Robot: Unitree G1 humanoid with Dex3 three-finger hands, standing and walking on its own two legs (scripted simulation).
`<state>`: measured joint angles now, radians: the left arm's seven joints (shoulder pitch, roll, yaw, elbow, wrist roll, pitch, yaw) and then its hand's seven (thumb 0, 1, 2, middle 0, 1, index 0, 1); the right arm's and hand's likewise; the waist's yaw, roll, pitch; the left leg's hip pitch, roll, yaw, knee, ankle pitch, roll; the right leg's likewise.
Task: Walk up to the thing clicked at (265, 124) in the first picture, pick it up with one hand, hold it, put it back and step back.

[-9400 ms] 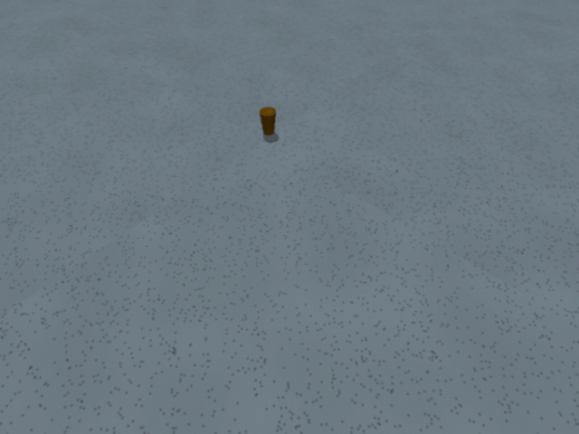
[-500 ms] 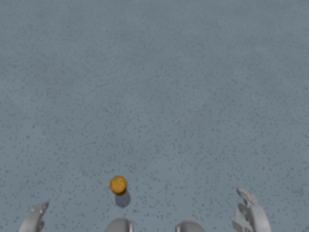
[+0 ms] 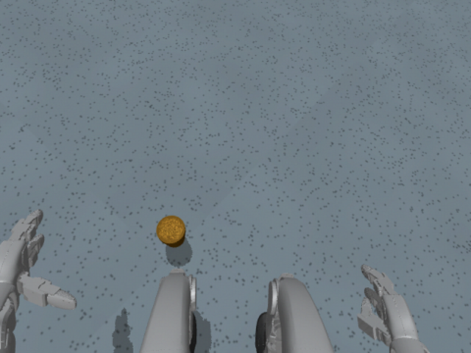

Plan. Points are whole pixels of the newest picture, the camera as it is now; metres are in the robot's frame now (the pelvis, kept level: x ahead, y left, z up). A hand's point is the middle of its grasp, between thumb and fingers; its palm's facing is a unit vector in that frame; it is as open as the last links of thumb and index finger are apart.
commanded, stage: go down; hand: left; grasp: from the side
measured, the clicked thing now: (173, 234) +0.41 +0.18 -0.53
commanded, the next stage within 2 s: approach in 1.74 s
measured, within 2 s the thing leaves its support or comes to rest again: neither
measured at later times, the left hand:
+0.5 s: hand (59, 238) +0.31 +0.35 -0.15, palm faces +0.12 -0.97 -0.21, open 16.8 cm
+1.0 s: hand (61, 230) +0.34 +0.37 -0.19, palm faces +0.09 -0.98 -0.17, open 16.9 cm
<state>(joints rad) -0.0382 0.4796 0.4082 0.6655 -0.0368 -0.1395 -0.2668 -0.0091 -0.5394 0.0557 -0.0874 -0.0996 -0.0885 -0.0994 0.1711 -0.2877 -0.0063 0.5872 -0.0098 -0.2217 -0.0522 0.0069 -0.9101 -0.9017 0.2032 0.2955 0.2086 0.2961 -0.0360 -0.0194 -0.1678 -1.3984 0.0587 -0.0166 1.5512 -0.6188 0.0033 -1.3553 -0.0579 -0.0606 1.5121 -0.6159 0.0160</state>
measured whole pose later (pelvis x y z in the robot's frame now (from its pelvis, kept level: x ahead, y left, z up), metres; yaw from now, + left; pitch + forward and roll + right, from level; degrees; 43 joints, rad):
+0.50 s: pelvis -0.03 -0.01 -0.11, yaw -2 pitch +32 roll -4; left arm -0.36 0.66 0.62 0.93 -0.09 -0.36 -0.49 -0.01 -0.42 0.12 -0.05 -0.13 -0.06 -0.12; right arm 0.12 -0.32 0.03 0.66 -0.02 -0.16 -0.03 0.01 -0.89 -0.90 0.20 0.30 0.21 0.30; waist -0.05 -0.02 -0.16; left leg -1.83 0.07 -0.06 1.91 -0.65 0.00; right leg -1.77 -0.05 -0.07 1.86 -0.65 0.00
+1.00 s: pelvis -0.04 +0.00 -0.17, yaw -3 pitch +33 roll -6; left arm -0.47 0.75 0.70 0.98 -0.13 -0.38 -0.62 -0.01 -0.42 0.12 -0.04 -0.09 -0.04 -0.09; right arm 0.11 -0.34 0.06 0.71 -0.04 -0.17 -0.03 0.00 -0.91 -0.91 0.20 0.30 0.21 0.30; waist -0.05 -0.02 -0.13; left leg -2.02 0.06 -0.08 2.12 -0.67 0.01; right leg -1.95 -0.05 -0.08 2.06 -0.67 0.00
